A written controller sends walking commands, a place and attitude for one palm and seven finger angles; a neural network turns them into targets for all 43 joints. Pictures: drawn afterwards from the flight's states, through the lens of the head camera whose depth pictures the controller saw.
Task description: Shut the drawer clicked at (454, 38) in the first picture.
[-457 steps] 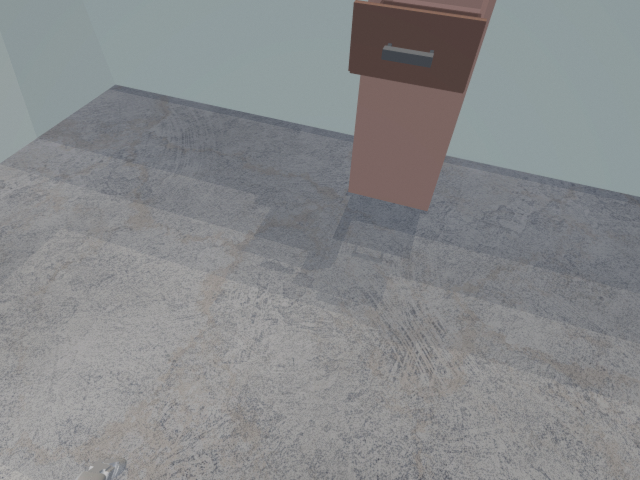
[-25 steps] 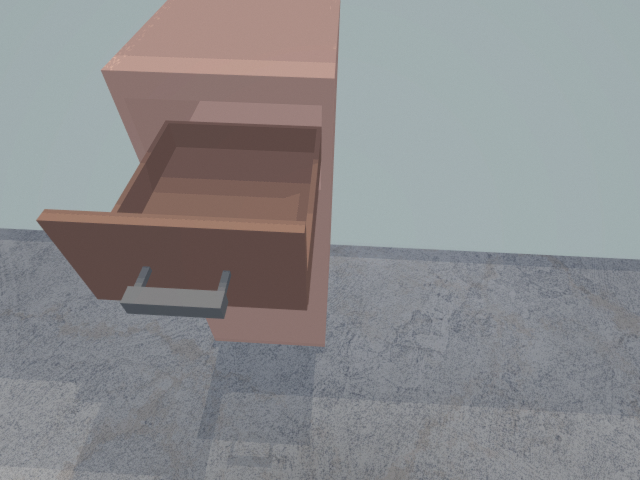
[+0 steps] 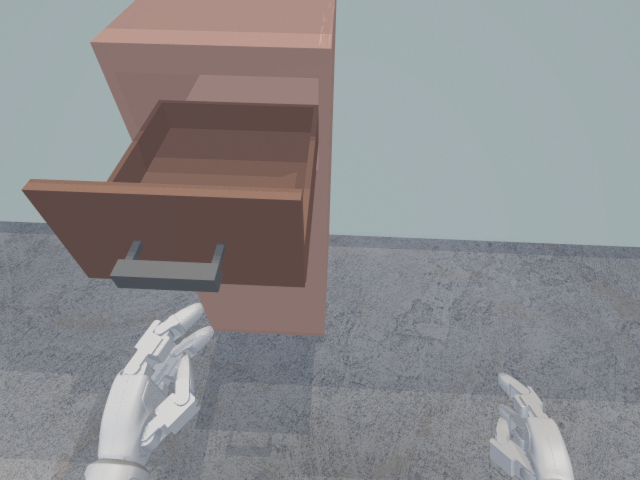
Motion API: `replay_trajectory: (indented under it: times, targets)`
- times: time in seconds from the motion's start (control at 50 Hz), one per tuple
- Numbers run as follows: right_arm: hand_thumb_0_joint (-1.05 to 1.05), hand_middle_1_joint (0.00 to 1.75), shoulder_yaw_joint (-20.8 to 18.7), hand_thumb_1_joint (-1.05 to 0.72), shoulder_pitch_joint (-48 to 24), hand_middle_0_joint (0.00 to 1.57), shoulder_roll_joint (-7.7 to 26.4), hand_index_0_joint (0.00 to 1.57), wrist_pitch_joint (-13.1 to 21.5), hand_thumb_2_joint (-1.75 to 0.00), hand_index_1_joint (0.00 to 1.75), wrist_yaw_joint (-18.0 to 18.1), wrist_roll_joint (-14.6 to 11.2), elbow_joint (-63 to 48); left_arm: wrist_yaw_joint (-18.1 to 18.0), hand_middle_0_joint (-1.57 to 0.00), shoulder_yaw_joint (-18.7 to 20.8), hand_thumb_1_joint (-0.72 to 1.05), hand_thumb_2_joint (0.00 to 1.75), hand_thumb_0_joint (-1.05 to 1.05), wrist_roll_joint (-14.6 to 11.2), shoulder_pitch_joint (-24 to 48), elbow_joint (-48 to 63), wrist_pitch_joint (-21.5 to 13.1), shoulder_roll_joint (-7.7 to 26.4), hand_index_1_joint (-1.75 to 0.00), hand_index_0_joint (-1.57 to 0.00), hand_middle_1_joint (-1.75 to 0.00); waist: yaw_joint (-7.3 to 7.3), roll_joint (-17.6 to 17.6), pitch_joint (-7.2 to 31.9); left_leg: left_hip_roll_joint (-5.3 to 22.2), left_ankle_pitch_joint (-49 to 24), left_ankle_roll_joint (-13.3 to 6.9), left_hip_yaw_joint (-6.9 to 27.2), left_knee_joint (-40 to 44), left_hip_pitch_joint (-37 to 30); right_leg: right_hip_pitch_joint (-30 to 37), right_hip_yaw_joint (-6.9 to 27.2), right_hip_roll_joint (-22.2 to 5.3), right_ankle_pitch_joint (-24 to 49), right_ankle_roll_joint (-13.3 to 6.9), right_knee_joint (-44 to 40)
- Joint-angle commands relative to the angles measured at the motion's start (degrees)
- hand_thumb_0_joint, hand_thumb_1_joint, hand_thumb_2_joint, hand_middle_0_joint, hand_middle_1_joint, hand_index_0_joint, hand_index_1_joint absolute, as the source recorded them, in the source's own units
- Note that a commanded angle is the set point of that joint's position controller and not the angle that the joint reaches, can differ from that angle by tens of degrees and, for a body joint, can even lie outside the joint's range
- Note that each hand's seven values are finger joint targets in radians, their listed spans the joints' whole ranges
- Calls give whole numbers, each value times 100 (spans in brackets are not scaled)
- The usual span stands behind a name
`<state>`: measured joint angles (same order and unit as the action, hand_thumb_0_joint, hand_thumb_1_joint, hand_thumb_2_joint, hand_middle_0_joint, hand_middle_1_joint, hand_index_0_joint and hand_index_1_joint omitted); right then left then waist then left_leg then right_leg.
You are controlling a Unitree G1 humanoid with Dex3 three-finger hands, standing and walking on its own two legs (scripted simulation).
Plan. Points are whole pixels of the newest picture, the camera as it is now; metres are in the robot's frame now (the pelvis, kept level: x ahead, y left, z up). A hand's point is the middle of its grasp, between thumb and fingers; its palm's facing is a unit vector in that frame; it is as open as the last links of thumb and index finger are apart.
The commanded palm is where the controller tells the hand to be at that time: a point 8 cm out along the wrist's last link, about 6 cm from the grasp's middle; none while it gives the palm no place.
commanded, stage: raise the hand and make a fist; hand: left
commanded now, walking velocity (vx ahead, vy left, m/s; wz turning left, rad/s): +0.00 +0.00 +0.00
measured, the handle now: (173, 262) +0.37 +0.21 +0.08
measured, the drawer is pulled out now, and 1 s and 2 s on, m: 0.29 0.29 0.29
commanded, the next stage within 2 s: bring the fist close to the handle in 1.60 s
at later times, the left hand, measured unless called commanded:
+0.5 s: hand (157, 415) +0.18 +0.18 +0.07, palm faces +0.00 -1.00 -0.06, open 4.0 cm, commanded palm +0.14 +0.23 +0.08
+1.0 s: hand (126, 389) +0.18 +0.18 +0.14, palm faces +0.04 -0.99 -0.10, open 3.1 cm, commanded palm +0.14 +0.23 +0.15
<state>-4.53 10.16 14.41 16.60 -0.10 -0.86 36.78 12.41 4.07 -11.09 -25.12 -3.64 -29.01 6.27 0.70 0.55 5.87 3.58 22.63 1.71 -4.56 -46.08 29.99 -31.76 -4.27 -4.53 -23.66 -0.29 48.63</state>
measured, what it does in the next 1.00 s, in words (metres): stands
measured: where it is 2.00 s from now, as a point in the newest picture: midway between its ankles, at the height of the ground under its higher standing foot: outside the picture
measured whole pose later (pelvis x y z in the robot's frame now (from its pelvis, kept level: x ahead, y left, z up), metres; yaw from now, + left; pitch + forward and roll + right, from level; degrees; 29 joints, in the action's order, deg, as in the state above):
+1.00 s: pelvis +0.02 +0.01 +0.01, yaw +2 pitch +2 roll -1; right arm 2.7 11.6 11.8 18.2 2.1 -2.9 30.4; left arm 11.8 6.0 -12.6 -33.8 26.8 -5.9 12.3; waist -3.4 -2.6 5.0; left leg 3.4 23.8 0.8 -2.1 -43.7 21.8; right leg -20.5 -6.8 -4.2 -23.2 1.0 42.1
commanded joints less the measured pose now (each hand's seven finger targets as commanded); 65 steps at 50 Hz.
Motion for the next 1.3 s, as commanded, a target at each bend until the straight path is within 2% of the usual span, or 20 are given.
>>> replay_trajectory:
  times: [0.0, 0.1, 0.12, 0.14, 0.2, 0.24, 0.28, 0.34, 0.4, 0.46, 0.5, 0.54, 0.6, 0.64, 0.7, 0.82, 0.84, 0.88, 1.14, 1.28]
  targets:
    - [0, 30, -186, -90, -676, 20, 593, 20, 4, -90, 30, -41, -73, -1596, 555, -52, 703, 90, 90, 0, -267, -1394, 1020, -361, 826, -65, -52, -65, -564, 119, 643, -536, -879, -195, -33, -179, 649, 364, 264, 211, 1087, -110, -141]
    - [0, 30, -51, -90, -157, 20, 446, 20, -178, -90, 30, 166, -58, -1816, 61, -62, 434, 90, 90, 0, -263, -288, 2794, -230, 763, -75, -62, -75, -110, -368, 875, -384, -825, -295, 243, -436, 381, -84, 249, 361, 948, -53, -65]
    - [0, 30, -9, -90, -94, 20, 450, 20, -156, -90, 30, 189, -41, -1806, 43, -64, 286, 90, 90, 0, -225, -75, 3081, -311, 758, -78, -64, -78, -9, -473, 881, -355, -837, -312, 294, -488, 330, -181, 235, 375, 970, -56, -54]
    - [0, 30, 39, -90, -30, 20, 496, 20, -151, -90, 30, 217, -25, -1771, 49, -66, 197, 90, 90, 0, -185, 234, 3250, -358, 838, -80, -66, -80, 154, -185, 829, -312, -707, -343, 352, -566, 377, -323, 243, 404, 793, -31, -64]
    - [0, 30, 125, -90, -5, 20, 543, 20, -25, -90, 30, 299, -96, -1631, 320, -72, 41, 90, 90, 0, -196, 318, 2847, -206, 859, -86, -72, -86, 255, -289, 518, -279, -321, -324, 461, -568, 527, -480, 312, 399, 249, -42, -295]
    - [0, 30, 180, -90, -135, 20, 574, 20, 21, -90, 30, 345, -155, -1598, 469, -76, 165, 90, 90, 0, -196, 277, 2460, 175, 1067, -91, -76, -91, 213, -194, 338, -265, -108, -323, 499, -460, 600, -390, 388, 393, -158, -37, -513]
    - [0, 30, 214, -90, -163, 20, 562, 20, 48, -90, 30, 377, -191, -1645, 518, -80, 263, 90, 90, 0, -264, 148, 2481, 608, 1105, -95, -80, -95, 67, -323, 612, -297, -109, -308, 508, -247, 437, -109, 347, 342, -229, -23, -639]
    - [0, 30, 240, -90, -383, 20, 452, 20, 45, -90, 30, 416, -200, -1619, 305, -86, 791, 90, 90, 0, -374, -316, 2191, 1187, 1298, -101, -86, -101, -199, 187, 693, -299, -253, -288, 519, 16, 391, 363, 298, 320, -251, 19, -820]
    - [0, 30, 275, -90, -394, 20, 351, 20, 75, -90, 30, 415, -195, -1628, 62, -92, 875, 90, 90, 0, -476, -394, 2695, 1273, 1169, -108, -92, -108, -305, -24, 617, -298, -429, -255, 467, 264, 202, 554, 175, 299, -45, 12, -863]
    - [0, 30, 282, -90, -338, 20, 364, 20, 175, -90, 30, 372, -168, -1529, -117, -98, 837, 90, 90, 0, -430, -479, 2832, 1160, 1125, -114, -98, -114, -271, 188, 424, -278, -470, -259, 473, 420, 148, 577, 109, 343, -19, 22, -935]
    - [0, 30, 276, -90, -263, 20, 402, 20, 307, -90, 30, 335, -172, -1519, -107, -102, 639, 90, 90, 0, -394, -483, 3097, 1050, 1039, -119, -102, -119, -225, -140, 416, -281, -479, -257, 442, 494, -40, 537, 49, 354, 72, 9, -936]
    - [0, 30, 274, -90, -305, 20, 442, 20, 419, -90, 30, 315, -172, -1488, -116, -106, 497, 90, 90, 0, -324, -538, 3135, 1020, 1031, -123, -106, -123, -168, 92, 284, -271, -493, -284, 451, 509, -67, 533, 49, 353, 131, 27, -989]
    - [0, 30, 243, -90, -162, 20, 463, 20, 564, -90, 30, 307, -192, -1452, -104, -112, 625, 90, 90, 0, -322, -673, 3391, 1034, 1128, -130, -112, -130, -224, -249, 484, -300, -676, -268, 432, 586, -295, 693, -1, 346, 447, -3, -978]
    - [0, 30, 245, -90, -206, 20, 476, 20, 591, -90, 30, 313, -204, -1408, -142, -116, 603, 90, 90, 0, -285, -676, 3419, 1088, 1127, -134, -116, -134, -206, 5, 365, -283, -746, -282, 443, 630, -351, 740, -43, 372, 568, 7, -1008]
    - [0, 30, 266, -90, -165, 20, 481, 20, 652, -90, 30, 297, -213, -1470, -187, -122, 487, 90, 90, 0, -279, -649, 3855, 1159, 1060, -140, -122, -140, -237, -337, 414, -292, -929, -275, 452, 742, -594, 823, -151, 389, 880, -15, -955]
    - [0, 30, 325, -90, -185, 20, 440, 20, 619, -90, 30, 260, -200, -1510, -232, -134, 460, 90, 90, 0, -191, -747, 4138, 1563, 1052, -153, -134, -153, -296, -299, 400, -268, -1486, -276, 458, 839, -899, 1117, -222, 414, 1609, -6, -988]
    - [0, 30, 335, -90, -248, 20, 438, 20, 556, -90, 30, 268, -186, -1461, -250, -136, 636, 90, 90, 0, -156, -836, 4027, 1670, 1193, -156, -136, -156, -318, 21, 332, -261, -1507, -300, 462, 847, -869, 1193, -208, 428, 1687, 0, -1067]
    - [0, 30, 384, -90, -264, 20, 426, 20, 506, -90, 30, 263, -216, -1561, -143, -140, 509, 90, 90, 0, -196, -786, 4266, 1830, 1064, -160, -140, -160, -346, -271, 345, -274, -1638, -277, 425, 928, -1010, 1288, -227, 427, 1850, -6, -1074]
    - [0, 30, 626, -90, -555, 20, 427, 20, 641, -90, 30, 381, -298, -1502, 140, -140, 922, 90, 90, 0, -513, -29, 4678, 2548, 1383, -160, -140, -160, -389, -353, 11, -294, -1409, -274, 452, 1329, -1516, 1616, -200, 465, 1808, 4, -1666]
    - [0, 30, 624, -90, -574, 20, 438, 20, 683, -90, 30, 412, -343, -1409, 252, -140, 1157, 90, 90, 0, -673, -213, 4232, 2842, 1379, -160, -140, -160, -443, 19, -102, -311, -1447, -265, 405, 1503, -1536, 1747, -206, 468, 1915, 34, -1849]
